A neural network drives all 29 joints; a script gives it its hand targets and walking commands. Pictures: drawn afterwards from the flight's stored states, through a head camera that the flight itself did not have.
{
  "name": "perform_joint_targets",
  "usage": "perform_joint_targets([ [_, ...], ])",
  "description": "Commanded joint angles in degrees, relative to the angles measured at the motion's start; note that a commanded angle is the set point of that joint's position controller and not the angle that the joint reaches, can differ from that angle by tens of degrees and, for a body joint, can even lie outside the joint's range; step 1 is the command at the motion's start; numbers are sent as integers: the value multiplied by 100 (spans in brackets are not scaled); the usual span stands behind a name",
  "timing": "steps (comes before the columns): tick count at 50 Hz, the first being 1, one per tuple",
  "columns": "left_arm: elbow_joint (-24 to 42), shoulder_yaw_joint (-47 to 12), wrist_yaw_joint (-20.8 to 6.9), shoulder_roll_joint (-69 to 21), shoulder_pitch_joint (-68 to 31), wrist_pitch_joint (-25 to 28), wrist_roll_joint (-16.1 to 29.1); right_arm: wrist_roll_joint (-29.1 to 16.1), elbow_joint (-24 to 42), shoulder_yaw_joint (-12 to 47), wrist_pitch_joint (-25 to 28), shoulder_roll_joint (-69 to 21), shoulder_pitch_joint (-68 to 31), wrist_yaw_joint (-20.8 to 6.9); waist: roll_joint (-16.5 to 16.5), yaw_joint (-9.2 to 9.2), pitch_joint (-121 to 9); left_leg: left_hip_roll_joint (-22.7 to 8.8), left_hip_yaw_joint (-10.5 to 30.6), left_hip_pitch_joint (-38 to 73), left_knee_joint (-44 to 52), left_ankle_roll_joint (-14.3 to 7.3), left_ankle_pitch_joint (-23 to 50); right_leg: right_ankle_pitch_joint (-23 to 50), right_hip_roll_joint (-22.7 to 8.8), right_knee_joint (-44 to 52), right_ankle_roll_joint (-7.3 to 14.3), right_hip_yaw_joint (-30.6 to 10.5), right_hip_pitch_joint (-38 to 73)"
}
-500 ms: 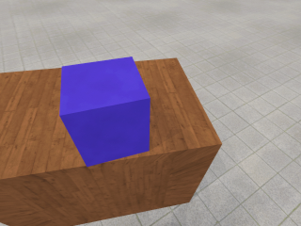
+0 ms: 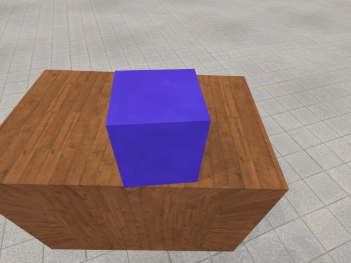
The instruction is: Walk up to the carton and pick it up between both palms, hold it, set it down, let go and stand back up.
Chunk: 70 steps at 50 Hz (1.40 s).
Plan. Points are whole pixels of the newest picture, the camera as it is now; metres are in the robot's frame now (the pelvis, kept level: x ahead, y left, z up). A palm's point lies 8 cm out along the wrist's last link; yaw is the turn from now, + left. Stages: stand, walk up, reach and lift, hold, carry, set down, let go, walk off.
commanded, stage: walk up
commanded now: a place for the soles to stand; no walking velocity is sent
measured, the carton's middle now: (158, 129) +0.46 +0.05 +0.05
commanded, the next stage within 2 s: reach and lift in 1.80 s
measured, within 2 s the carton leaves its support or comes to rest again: neither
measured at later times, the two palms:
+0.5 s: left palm out of the picture +0.01 +0.25 -0.14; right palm out of the picture +0.09 -0.25 -0.13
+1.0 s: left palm out of the picture -0.02 +0.24 -0.14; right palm out of the picture +0.10 -0.24 -0.13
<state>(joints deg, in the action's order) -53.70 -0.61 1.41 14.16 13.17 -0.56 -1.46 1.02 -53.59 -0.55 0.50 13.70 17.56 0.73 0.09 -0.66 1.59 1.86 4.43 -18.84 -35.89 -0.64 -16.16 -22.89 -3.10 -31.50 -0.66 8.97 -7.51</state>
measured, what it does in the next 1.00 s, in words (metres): stands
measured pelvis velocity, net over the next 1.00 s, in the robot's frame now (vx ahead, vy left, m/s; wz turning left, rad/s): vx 0.03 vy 0.00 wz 0.20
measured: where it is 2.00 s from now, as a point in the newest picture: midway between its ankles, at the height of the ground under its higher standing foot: outside the picture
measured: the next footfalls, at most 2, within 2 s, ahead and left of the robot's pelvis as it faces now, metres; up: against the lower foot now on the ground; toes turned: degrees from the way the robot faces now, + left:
none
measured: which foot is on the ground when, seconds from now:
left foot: down 0.00-1.00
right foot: down 0.00-1.00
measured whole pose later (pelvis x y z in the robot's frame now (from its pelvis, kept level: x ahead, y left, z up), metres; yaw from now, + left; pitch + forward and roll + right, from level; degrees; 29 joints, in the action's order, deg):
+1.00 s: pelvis +0.03 +0.00 +0.00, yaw +11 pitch -1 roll +0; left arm -57.7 -1.5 0.8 13.8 17.9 -1.0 -1.2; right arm 0.8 -58.3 1.7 0.5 12.8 15.0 1.7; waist 0.3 -0.3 3.1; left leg 3.7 5.5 -18.2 -34.2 -1.0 -14.3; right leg -24.9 -3.4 -27.4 -0.9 11.3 -0.6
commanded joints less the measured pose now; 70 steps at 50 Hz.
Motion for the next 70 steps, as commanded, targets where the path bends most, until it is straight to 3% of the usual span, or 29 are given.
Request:
perform_joint_targets([
  [1,300,142,28,811,-9,5,-12,-16,321,-189,35,733,346,16,-17,-36,471,-295,514,-90,188,-230,1518,114,-706,955,531,-702,-621],
  [2,267,166,15,846,12,1,-19,14,311,-184,35,711,415,22,150,-58,210,-262,537,0,209,-204,1362,-35,-747,957,563,-663,-492],
  [5,278,142,-20,792,3,12,-10,-45,361,-222,91,793,499,40,-198,-109,-40,-391,799,310,412,-309,2105,536,-444,364,357,-226,-357],
  [9,275,74,-1,522,81,-52,-18,-79,377,-264,8,962,527,98,-782,-116,-136,-890,2182,245,1277,-720,1552,-492,146,-96,169,-244,-326],
  [10,331,47,4,484,192,-32,-25,-81,400,-259,-20,1035,406,106,-950,-24,-143,-843,2089,193,1241,-716,1466,-423,95,114,191,-336,-250],
  [11,344,46,-3,487,269,-5,12,-86,442,-219,-45,945,271,120,-523,28,15,-715,1943,36,1123,-706,1610,-199,-12,298,228,-331,-224],
  [13,228,62,-6,609,527,90,29,-22,508,-165,-31,816,29,97,-435,187,-259,-398,1302,35,478,-406,1857,379,-388,870,339,-644,147],
  [14,179,107,15,786,505,120,-29,-29,515,-112,-15,661,38,71,162,172,-278,-174,898,-400,45,-212,1817,771,-760,1200,488,-946,458],
  [16,103,191,74,1041,439,94,-26,105,496,-92,5,481,3,108,540,169,272,76,207,-1190,-466,26,220,2517,-1680,1300,962,-1288,842],
  [18,50,201,48,1028,599,93,-44,104,471,-52,33,413,-34,135,554,253,221,-49,125,-1267,-553,-5,-664,3818,-1854,1054,1134,-1116,1114],
  [21,98,178,-42,905,269,55,-58,61,388,8,60,339,63,92,882,44,580,-271,-68,-509,166,-130,-29,3504,-1469,899,879,-414,375],
  [24,161,85,-133,630,358,34,-82,92,199,-140,112,677,541,39,62,-110,-94,-424,527,1393,367,-496,3257,2466,-508,-271,309,213,-605],
  [26,179,-40,-107,381,764,-37,52,-67,179,-163,35,902,569,71,-665,-68,-206,-1107,1682,828,1029,-1084,1966,261,-60,-292,136,-219,-422],
  [28,170,-23,-66,398,721,-81,34,-112,123,-107,-64,838,203,111,-834,6,228,-993,1592,78,1376,-938,793,-656,-124,352,158,-412,-195],
  [29,91,-68,-59,429,856,-33,81,-104,173,-31,-80,813,-67,113,-742,114,318,-921,1330,-2,1345,-738,573,-493,-275,772,199,-509,-148],
  [32,-163,-51,-43,770,967,143,32,-1,138,31,-2,581,-130,55,-197,23,256,-381,509,352,639,-294,1999,995,-611,1207,269,-604,-144],
  [35,-176,17,-67,694,895,129,25,19,-45,0,81,742,129,86,-39,33,-417,-431,581,849,501,-355,2906,1787,-389,798,283,-343,392],
  [36,-111,-5,-50,576,939,91,-18,-3,-109,23,73,698,88,91,-172,41,-325,-454,630,763,444,-426,2966,1781,-394,773,265,-326,377],
  [39,-159,26,-37,673,835,37,26,-10,-113,42,8,626,-38,101,246,3,45,-315,432,444,446,-318,2187,1237,-598,1053,371,-312,175],
  [46,-271,9,-51,624,919,3,39,-30,-353,85,48,656,125,115,3,-28,224,-320,505,321,583,-295,2073,1068,-533,993,338,-173,274],
  [48,-283,33,-42,671,997,-4,25,-38,-367,85,48,677,-19,131,-58,118,157,-319,558,253,547,-300,2139,914,-469,986,348,-183,342],
  [51,-300,65,-26,762,992,-83,19,-74,-257,66,72,757,261,148,-150,-3,232,-352,1063,224,793,-431,1503,124,-247,675,302,-133,143],
  [52,-411,36,-30,655,1098,-93,18,-25,-250,20,58,834,162,162,-370,77,359,-421,1137,253,747,-508,1453,93,-234,665,255,-151,4],
  [55,-388,-11,-20,604,1083,-94,36,-34,-179,45,19,781,104,172,-274,94,344,-414,1327,117,891,-499,1037,-280,-201,853,311,-278,-61],
  [59,-446,74,4,863,1099,-18,-8,51,-104,97,59,567,-84,147,110,155,235,-45,365,-367,113,-251,1968,1306,-647,1016,457,-182,669],
  [62,-413,87,-23,885,1054,-34,6,16,-145,125,131,551,123,193,-214,54,13,-154,312,97,-142,-366,2975,2423,-618,453,381,31,628],
  [64,-340,97,-10,826,1002,-101,2,24,-213,93,107,586,345,205,-185,-36,-48,-225,518,319,-169,-488,3235,2298,-406,105,318,143,388],
  [69,-256,69,-18,667,1120,-215,0,3,-116,65,-39,746,147,262,25,59,241,-387,1020,-118,-11,-634,2076,968,-305,273,273,-149,102],
  [70,-257,108,-22,728,1056,-218,0,-23,-92,96,-39,659,126,265,318,41,310,-309,881,-376,-32,-593,1977,983,-380,414,335,-174,305],
])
